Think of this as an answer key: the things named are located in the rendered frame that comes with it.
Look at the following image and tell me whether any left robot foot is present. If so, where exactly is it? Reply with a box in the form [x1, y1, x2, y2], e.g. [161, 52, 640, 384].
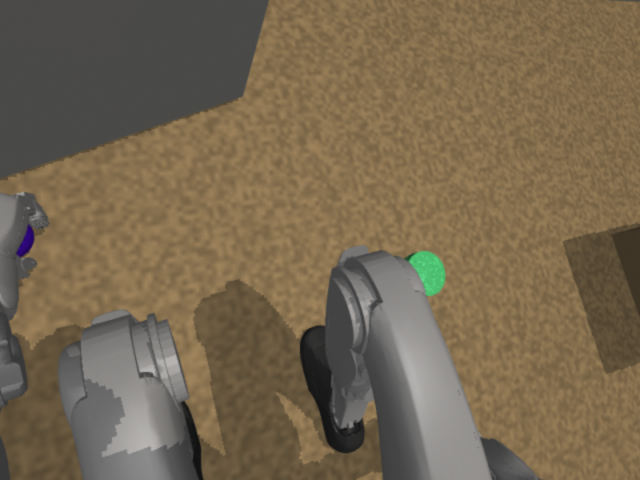
[181, 401, 203, 480]

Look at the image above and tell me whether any right robot hand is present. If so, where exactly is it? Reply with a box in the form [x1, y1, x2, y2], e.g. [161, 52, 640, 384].
[478, 431, 539, 480]

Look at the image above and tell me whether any left robot hand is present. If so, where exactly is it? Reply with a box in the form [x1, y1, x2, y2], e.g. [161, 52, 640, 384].
[0, 192, 49, 279]

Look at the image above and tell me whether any right robot foot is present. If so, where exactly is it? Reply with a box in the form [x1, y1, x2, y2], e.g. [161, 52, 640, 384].
[300, 325, 365, 453]

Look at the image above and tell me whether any left robot arm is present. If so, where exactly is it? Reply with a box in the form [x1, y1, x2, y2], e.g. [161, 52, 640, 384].
[0, 254, 28, 480]

